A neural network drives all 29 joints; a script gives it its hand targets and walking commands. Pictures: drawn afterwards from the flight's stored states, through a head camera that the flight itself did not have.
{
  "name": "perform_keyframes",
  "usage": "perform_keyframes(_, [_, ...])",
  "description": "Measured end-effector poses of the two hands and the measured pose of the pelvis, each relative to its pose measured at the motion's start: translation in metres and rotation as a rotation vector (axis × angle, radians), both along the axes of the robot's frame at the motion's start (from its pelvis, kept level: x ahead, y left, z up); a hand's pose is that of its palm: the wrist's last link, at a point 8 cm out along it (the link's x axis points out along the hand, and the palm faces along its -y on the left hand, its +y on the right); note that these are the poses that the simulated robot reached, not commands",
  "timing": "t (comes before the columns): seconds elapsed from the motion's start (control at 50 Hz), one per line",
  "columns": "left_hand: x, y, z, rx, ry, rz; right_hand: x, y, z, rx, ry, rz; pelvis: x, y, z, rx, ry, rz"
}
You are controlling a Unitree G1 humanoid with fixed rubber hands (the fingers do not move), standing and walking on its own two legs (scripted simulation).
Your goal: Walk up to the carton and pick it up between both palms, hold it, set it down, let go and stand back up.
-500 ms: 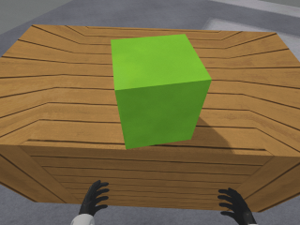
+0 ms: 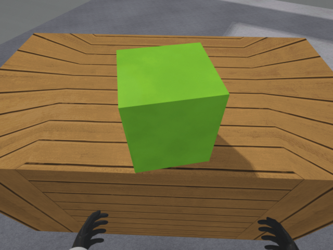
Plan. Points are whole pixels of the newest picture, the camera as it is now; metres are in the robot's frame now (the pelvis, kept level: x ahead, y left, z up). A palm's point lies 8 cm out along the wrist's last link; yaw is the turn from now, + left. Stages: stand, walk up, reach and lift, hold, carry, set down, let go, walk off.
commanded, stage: stand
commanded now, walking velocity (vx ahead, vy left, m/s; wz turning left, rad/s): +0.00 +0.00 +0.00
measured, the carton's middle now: (166, 110) +0.44 +0.06 +0.09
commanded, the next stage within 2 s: none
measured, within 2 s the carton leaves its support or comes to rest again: neither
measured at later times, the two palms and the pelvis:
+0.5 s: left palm out of the picture +0.11 +0.28 -0.08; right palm out of the picture +0.17 -0.28 -0.06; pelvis +0.00 +0.00 +0.00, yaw +0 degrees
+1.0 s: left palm out of the picture +0.09 +0.28 -0.09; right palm out of the picture +0.16 -0.28 -0.06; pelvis -0.01 +0.00 +0.00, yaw +0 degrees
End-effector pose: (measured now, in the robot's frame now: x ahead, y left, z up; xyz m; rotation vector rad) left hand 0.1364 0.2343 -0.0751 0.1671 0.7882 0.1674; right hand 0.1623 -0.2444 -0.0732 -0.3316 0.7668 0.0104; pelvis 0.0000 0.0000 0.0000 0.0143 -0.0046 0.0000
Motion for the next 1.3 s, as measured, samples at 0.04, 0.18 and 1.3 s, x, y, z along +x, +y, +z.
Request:
perform_keyframes(0.04, [-0.005, 0.015, 0.0, 0.039, 0.013, 0.003, 0.002, -0.014, 0.004, -0.041, 0.004, 0.006, 0.001, -0.001, -0.001, 0.001, -0.003, 0.0])
perform_keyframes(0.18, [-0.017, 0.039, 0.0, 0.097, 0.047, 0.007, 0.004, -0.038, 0.012, -0.111, 0.015, 0.01, 0.001, -0.002, -0.001, 0.002, -0.005, 0.0])
perform_keyframes(1.3, [-0.055, 0.048, -0.017, 0.071, 0.116, 0.032, -0.011, -0.028, 0.016, -0.107, 0.005, -0.001, -0.014, 0.005, -0.001, -0.006, -0.026, 0.0])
